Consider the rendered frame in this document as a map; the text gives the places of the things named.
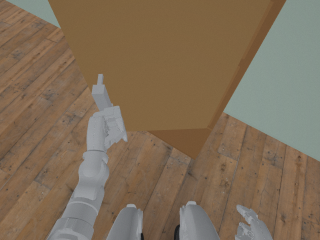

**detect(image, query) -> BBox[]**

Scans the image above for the handle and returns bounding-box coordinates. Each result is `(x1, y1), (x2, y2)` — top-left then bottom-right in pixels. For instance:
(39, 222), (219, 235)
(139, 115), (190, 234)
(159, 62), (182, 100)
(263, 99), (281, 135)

(91, 74), (114, 123)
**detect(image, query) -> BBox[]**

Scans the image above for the robot right shin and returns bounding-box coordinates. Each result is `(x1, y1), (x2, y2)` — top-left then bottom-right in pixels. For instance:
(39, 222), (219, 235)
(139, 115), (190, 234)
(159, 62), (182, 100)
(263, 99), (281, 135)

(179, 201), (197, 240)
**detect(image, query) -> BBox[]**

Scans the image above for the robot left thigh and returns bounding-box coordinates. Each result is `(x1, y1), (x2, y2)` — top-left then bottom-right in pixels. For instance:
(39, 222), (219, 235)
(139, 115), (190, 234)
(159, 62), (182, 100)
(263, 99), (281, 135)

(106, 207), (143, 240)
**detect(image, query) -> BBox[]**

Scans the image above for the robot right hand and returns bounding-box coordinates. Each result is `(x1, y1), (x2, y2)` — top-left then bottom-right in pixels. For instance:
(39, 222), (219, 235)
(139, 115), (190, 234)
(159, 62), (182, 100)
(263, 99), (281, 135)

(234, 204), (273, 240)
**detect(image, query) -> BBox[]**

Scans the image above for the robot left hand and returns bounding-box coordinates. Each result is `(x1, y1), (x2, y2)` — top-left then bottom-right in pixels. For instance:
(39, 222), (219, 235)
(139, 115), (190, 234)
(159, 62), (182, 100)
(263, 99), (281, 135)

(86, 105), (128, 153)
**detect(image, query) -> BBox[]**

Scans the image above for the cupboard door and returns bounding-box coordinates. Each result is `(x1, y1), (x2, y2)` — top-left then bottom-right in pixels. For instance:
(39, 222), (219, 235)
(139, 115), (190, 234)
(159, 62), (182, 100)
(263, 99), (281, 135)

(48, 0), (271, 132)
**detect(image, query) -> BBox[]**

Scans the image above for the robot left forearm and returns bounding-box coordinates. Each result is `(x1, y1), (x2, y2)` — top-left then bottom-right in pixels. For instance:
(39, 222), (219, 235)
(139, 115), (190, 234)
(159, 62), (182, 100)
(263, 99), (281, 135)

(47, 150), (110, 240)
